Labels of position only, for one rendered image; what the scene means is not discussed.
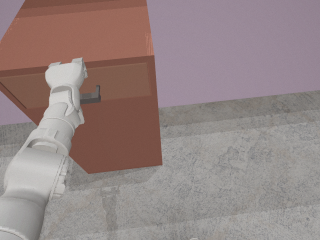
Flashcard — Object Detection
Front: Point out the handle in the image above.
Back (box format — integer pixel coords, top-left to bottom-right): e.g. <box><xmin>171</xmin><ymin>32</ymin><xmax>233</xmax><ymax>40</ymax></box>
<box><xmin>80</xmin><ymin>85</ymin><xmax>101</xmax><ymax>105</ymax></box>

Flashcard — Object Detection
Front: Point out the drawer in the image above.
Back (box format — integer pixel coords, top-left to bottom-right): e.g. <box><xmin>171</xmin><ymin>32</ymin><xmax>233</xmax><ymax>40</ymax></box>
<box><xmin>0</xmin><ymin>62</ymin><xmax>151</xmax><ymax>108</ymax></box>

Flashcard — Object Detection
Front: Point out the left robot upper arm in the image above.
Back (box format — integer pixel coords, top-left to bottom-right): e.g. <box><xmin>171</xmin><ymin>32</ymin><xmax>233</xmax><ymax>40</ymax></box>
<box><xmin>0</xmin><ymin>147</ymin><xmax>71</xmax><ymax>240</ymax></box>

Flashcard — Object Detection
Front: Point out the left robot forearm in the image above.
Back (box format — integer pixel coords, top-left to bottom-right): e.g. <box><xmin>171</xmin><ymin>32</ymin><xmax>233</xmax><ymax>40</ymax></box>
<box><xmin>3</xmin><ymin>83</ymin><xmax>81</xmax><ymax>192</ymax></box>

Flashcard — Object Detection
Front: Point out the cabinet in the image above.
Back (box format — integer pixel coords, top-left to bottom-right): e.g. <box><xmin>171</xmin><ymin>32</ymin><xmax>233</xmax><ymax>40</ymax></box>
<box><xmin>0</xmin><ymin>0</ymin><xmax>163</xmax><ymax>174</ymax></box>

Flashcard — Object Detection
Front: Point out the left robot hand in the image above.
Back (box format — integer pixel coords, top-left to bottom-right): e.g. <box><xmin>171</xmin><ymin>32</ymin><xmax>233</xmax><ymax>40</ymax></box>
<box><xmin>45</xmin><ymin>57</ymin><xmax>88</xmax><ymax>125</ymax></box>

